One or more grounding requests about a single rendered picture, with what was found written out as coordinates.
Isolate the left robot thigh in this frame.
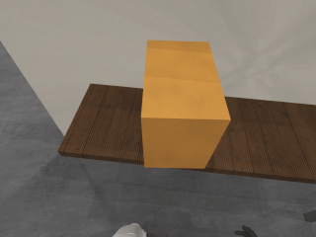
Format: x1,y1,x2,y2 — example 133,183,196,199
113,224,147,237

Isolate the right robot hand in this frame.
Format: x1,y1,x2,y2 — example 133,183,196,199
234,225,258,237

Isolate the table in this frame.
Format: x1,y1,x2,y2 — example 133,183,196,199
57,83,316,222

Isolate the carton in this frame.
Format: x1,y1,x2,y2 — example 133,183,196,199
140,39,231,169

